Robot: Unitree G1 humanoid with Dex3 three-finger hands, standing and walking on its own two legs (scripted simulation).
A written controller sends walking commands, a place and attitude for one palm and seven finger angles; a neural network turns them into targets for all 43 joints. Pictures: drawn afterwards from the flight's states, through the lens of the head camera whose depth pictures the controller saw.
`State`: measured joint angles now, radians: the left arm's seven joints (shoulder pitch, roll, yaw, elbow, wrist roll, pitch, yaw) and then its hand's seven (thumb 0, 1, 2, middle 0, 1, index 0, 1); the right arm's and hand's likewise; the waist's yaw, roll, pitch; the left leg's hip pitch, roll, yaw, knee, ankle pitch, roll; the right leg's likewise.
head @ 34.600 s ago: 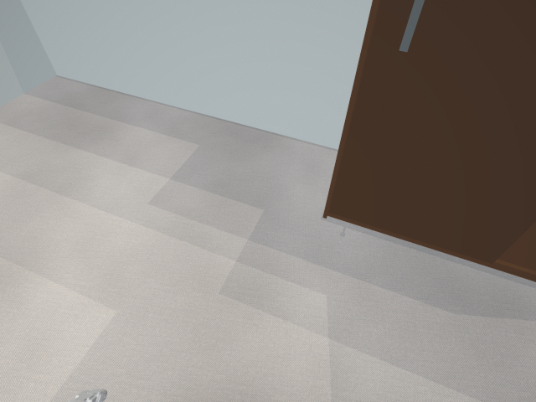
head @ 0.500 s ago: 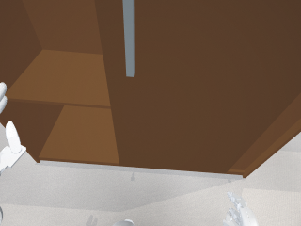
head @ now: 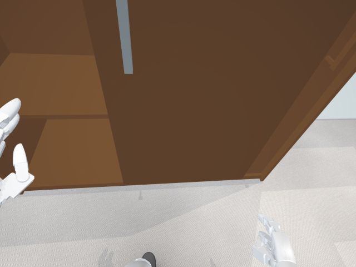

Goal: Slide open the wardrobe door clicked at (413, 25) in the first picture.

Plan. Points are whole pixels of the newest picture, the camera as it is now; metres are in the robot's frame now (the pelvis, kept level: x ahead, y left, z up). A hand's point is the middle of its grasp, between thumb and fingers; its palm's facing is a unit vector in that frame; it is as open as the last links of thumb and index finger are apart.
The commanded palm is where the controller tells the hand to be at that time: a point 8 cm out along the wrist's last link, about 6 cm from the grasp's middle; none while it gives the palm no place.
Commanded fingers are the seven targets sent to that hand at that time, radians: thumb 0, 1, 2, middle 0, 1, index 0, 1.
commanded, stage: stop stepping back and stand still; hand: left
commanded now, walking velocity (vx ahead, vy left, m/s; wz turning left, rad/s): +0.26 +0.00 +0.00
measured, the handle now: (124, 20) +0.61 +0.17 +0.24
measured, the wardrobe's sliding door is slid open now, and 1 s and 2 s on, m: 0.56 0.56 0.56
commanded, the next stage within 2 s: let the arm hang, fingers relaxed in 0.88 s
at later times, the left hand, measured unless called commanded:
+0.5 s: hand out of the picture +0.21 +0.32 +0.16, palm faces +0.40 -0.82 -0.41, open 7.4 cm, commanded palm +0.16 +0.35 +0.19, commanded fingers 0.00 0.90 0.90 -0.20 -0.30 -0.20 -0.30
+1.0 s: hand out of the picture +0.23 +0.33 +0.14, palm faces +0.35 -0.82 -0.44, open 7.4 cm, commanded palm none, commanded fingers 0.00 0.90 0.90 -0.20 -0.30 -0.20 -0.30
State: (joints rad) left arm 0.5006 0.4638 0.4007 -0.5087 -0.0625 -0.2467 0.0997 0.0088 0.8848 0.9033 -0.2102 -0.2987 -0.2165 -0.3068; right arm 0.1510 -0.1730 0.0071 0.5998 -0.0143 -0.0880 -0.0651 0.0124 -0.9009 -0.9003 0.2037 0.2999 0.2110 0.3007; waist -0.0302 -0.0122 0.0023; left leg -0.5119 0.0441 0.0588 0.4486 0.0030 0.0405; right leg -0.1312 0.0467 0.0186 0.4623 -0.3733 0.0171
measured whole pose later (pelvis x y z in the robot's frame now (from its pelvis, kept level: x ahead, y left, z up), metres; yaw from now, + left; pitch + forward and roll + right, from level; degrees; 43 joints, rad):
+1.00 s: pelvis +0.02 +0.07 +0.01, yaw -2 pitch +2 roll -1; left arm 0.48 0.38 0.34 -0.34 -0.03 -0.18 0.11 0.01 0.89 0.90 -0.21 -0.30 -0.21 -0.31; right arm 0.18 -0.22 0.02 0.65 -0.01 -0.14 -0.06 0.01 -0.90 -0.90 0.20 0.30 0.21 0.30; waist 0.03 0.00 -0.02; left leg -0.30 -0.10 0.00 0.43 -0.17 0.09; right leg -0.16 0.02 -0.02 0.42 -0.31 -0.01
